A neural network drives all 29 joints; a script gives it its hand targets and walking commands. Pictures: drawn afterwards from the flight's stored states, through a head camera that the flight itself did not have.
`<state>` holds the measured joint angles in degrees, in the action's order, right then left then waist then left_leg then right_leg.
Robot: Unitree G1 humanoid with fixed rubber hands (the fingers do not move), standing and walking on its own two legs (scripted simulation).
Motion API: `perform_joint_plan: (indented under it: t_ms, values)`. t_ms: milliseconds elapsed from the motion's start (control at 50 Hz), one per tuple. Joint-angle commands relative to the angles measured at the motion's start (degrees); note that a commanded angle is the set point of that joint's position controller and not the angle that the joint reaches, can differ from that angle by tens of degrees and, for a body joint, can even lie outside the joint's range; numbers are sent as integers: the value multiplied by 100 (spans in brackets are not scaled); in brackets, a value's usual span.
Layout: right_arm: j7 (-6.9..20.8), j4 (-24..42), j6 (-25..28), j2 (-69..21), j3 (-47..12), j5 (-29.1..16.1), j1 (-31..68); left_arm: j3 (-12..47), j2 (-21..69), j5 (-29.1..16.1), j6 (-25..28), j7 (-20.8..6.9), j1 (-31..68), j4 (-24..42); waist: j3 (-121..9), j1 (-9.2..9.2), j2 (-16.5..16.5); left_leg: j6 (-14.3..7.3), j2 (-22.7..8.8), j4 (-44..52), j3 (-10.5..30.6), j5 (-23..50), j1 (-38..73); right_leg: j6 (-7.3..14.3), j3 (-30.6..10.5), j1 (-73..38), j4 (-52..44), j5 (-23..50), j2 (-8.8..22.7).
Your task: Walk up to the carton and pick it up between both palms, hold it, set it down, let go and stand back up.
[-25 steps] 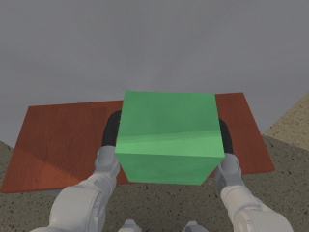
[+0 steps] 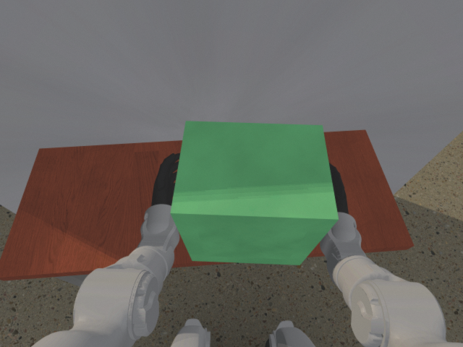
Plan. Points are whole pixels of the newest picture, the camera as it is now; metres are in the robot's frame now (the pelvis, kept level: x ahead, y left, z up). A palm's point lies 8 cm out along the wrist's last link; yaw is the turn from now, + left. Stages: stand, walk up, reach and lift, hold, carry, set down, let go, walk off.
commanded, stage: set down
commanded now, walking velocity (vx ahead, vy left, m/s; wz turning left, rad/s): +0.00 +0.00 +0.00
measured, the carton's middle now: (249, 201) +0.38 -0.01 -0.02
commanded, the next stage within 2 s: none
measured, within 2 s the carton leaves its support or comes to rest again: neither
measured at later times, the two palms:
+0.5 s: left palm (145, 234) +0.32 +0.17 -0.03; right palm (357, 239) +0.31 -0.20 -0.03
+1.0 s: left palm (132, 273) +0.25 +0.18 -0.02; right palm (370, 270) +0.25 -0.20 -0.01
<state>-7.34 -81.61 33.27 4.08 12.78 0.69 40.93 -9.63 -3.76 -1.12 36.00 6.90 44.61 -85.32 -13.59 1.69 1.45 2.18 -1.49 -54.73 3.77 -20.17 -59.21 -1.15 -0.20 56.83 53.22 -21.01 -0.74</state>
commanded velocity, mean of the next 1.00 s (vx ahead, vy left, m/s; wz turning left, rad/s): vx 0.00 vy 0.00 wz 0.00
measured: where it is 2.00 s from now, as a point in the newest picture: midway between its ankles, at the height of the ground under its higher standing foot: outside the picture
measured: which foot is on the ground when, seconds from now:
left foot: down 0.00-1.00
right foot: down 0.00-1.00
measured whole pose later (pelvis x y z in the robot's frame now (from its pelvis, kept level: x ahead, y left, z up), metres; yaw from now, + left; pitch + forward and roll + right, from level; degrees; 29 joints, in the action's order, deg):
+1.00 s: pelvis -0.01 +0.00 +0.03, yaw +2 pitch +9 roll -2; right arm 0.0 -58.3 30.1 7.4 -0.1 -10.0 10.8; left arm 8.6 -10.3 -10.1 26.5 4.6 8.7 -50.3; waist -3.9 2.5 -1.2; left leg 2.4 -0.7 -44.5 6.0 -16.7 -37.2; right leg -0.9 0.9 33.9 42.1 -17.5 -0.5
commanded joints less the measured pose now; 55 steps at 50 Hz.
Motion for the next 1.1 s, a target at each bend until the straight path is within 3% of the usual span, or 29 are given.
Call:
perform_joint_plan:
  t_ms: [0,80,180,220,240,260,340,360,380,400,460,500,520,540,560,660,680,700,720,740,760,800,840,860,900,940,1000,1060,1080]
  values:
    - [258,489,249,588,-822,-573,2390,459,-434,-278,-22,-12,2065,799,-3858,-186,306,310,241,311,-316,1710,2757,70,340,-1158,-649,1214,-216]
    - [156,956,344,847,-1281,-1068,2227,989,-438,-869,-147,45,1671,1374,-4166,-15,15,394,189,76,-269,2316,2736,35,340,-1409,-456,1827,-362]
    - [188,1025,525,1236,-1588,-1427,1040,1019,-459,-627,-403,-191,388,2556,-4066,117,183,498,117,-18,-35,3678,3469,-15,351,-1715,-435,2750,-427]
    - [224,1137,518,1291,-1570,-1381,1185,890,-626,-561,-490,-224,628,2737,-3763,38,149,473,89,98,-69,3371,3293,-43,338,-1516,-593,2303,-373]
    - [253,1560,548,1296,-1536,-1418,797,1041,-598,-664,-467,-241,142,3294,-4033,166,45,400,116,106,-65,3409,3433,-43,295,-1949,-629,2706,-387]
    - [261,1726,597,1246,-1599,-1419,864,917,-695,-604,-464,-263,213,3268,-3952,44,110,350,152,93,-130,3348,3220,-57,212,-1978,-640,2710,-323]
    - [357,2496,522,1080,-1506,-1362,649,859,-995,-718,-429,-310,128,3723,-3782,22,35,139,286,385,-254,2238,2799,-67,93,-2310,-811,2284,-186]
    - [364,2287,371,1097,-1397,-1276,1021,886,-1104,-786,-418,-304,582,3325,-3375,74,83,73,300,477,-290,1567,2409,-85,45,-2001,-864,1633,-116]
    - [396,2455,324,1004,-1573,-1318,755,840,-1157,-827,-400,-294,372,3437,-3287,-102,50,29,309,513,-324,1282,2390,-84,-11,-2069,-880,1388,-79]
    - [419,2733,418,903,-1747,-1472,-449,930,-954,-798,-410,-350,-737,3936,-3343,8,-83,11,373,547,-318,1675,2751,-90,-27,-2736,-925,1991,-105]
    - [423,2698,150,1109,-1370,-1251,955,1030,-1241,-1011,-350,-390,571,3258,-3133,51,-44,-25,397,680,-356,647,2058,-72,-48,-2160,-948,795,-49]
    - [454,2997,232,976,-1651,-1357,-435,1091,-1018,-977,-386,-418,-754,3809,-2936,-36,-125,-30,373,767,-261,983,2592,-55,-10,-2550,-1001,1150,-102]
    - [460,2822,104,1089,-1466,-1326,151,1146,-1185,-1104,-388,-450,-162,3369,-2853,73,-136,-38,391,745,-267,689,2236,-56,-15,-2305,-1037,770,-70]
    - [504,2990,70,1033,-1595,-1334,165,1081,-1206,-1128,-406,-460,-249,3237,-2660,-68,-285,-98,394,792,-245,487,2035,-22,-90,-2372,-1025,529,-38]
    - [493,3045,118,1022,-1620,-1335,-375,1167,-1097,-1120,-418,-502,-814,3389,-2557,36,-339,-106,406,847,-184,618,2256,-14,-42,-2542,-1082,719,-44]
    - [582,3100,-55,1238,-1247,-1216,124,1390,-1141,-1208,-487,-378,-180,3559,-2185,130,-153,-67,335,1163,-110,-302,2256,53,49,-2364,-1207,-128,-76]
    - [588,3202,40,1091,-1393,-1249,-897,1364,-981,-1078,-478,-385,-1348,3921,-2041,89,-228,-55,308,1211,-21,174,2690,29,60,-2653,-1287,387,-87]
    - [597,3168,39,1141,-1366,-1232,-389,1307,-1100,-1088,-483,-404,-786,3720,-2259,-7,-209,-16,328,1142,-103,149,2629,29,22,-2577,-1301,302,-64]
    - [606,2972,2,1134,-1340,-1212,-845,1453,-1004,-992,-542,-379,-1225,3711,-1818,169,-116,-22,272,1280,-17,110,2713,30,46,-2534,-1324,425,-75]
    - [603,3053,87,1019,-1535,-1241,-1402,1266,-1007,-858,-546,-424,-1757,3928,-1811,5,-97,-16,301,1327,-53,415,2992,35,43,-2902,-1432,723,-81]
    - [582,3082,-5,1130,-1309,-1104,-319,1316,-1240,-986,-543,-406,-698,3629,-1974,47,-143,-37,330,1313,-118,82,2620,35,-10,-2662,-1462,281,-46]
    - [622,3184,108,1155,-1296,-1216,-1559,1445,-969,-867,-527,-333,-1999,4368,-1683,130,62,12,253,1551,15,275,3144,96,74,-3146,-1531,734,-84]
    - [634,3011,56,1151,-1185,-1097,-993,1357,-1182,-788,-580,-313,-1337,4083,-1339,40,69,7,237,1651,-5,89,2909,82,80,-2964,-1607,452,-74]
    - [654,3191,133,1141,-1163,-1188,-1933,1529,-975,-774,-550,-279,-2240,4687,-1398,166,129,30,190,1820,95,277,3366,115,95,-3301,-1716,832,-74]
    - [687,3422,138,1104,-1146,-1130,-1687,1572,-1087,-819,-539,-234,-2092,4684,-1453,116,269,18,189,1869,29,469,3448,110,97,-3295,-1790,907,-69]
    - [718,3281,32,1185,-953,-979,-1077,1637,-1244,-975,-531,-196,-1466,4289,-1116,170,136,-41,243,1937,-37,37,3047,124,105,-3070,-1830,352,-63]
    - [734,3669,262,1112,-1275,-1188,-2828,1574,-1064,-786,-471,-236,-3256,4953,-1142,13,141,14,247,1993,-40,1118,3916,121,56,-3681,-1971,1484,-85]
    - [776,3579,189,1161,-1056,-1101,-2462,1697,-1189,-910,-502,-257,-2816,4846,-752,150,239,12,218,2237,-63,900,3842,138,75,-3534,-2067,1117,-57]
    - [798,3688,214,1105,-1131,-1177,-2451,1670,-1210,-925,-463,-239,-2892,4968,-746,17,287,29,203,2296,-54,934,3881,150,58,-3583,-2093,1086,-43]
